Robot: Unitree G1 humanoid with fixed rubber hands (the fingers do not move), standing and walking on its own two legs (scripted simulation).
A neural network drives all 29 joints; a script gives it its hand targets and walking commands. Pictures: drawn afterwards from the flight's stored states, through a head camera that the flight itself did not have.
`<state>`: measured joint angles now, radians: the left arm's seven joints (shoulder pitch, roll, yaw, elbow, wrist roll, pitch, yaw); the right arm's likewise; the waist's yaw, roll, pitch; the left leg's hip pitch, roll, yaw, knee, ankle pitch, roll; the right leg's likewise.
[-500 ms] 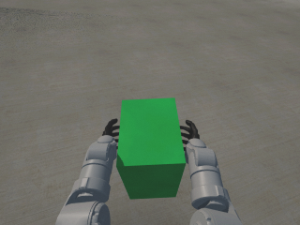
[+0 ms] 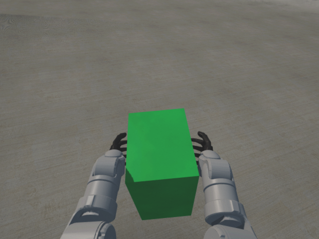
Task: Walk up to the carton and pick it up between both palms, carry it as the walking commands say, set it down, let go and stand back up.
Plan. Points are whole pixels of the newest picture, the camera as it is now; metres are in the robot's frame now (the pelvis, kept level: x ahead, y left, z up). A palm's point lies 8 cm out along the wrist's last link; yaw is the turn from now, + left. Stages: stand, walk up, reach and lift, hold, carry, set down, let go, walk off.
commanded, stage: reach and lift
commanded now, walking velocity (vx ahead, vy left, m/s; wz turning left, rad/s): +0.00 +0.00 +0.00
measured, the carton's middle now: (161, 167) +0.33 +0.01 -0.01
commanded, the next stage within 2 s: hold in 0.70 s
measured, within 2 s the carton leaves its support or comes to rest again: neither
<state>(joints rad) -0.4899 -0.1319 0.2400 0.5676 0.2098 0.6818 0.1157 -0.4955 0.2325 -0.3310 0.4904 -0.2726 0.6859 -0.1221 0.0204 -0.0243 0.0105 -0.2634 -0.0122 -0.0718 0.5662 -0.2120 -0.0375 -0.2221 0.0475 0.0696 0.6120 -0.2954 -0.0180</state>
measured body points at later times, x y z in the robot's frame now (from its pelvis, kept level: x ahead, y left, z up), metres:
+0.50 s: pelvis -0.01 +0.01 +0.00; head -0.05 +0.01 +0.45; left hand +0.32 +0.14 +0.04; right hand +0.32 -0.11 +0.05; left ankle +0.06 +0.14 -0.73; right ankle +0.03 -0.11 -0.73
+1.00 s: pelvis -0.01 +0.01 +0.00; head -0.06 +0.01 +0.45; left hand +0.31 +0.13 +0.03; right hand +0.31 -0.12 +0.05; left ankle +0.06 +0.14 -0.73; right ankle +0.03 -0.11 -0.73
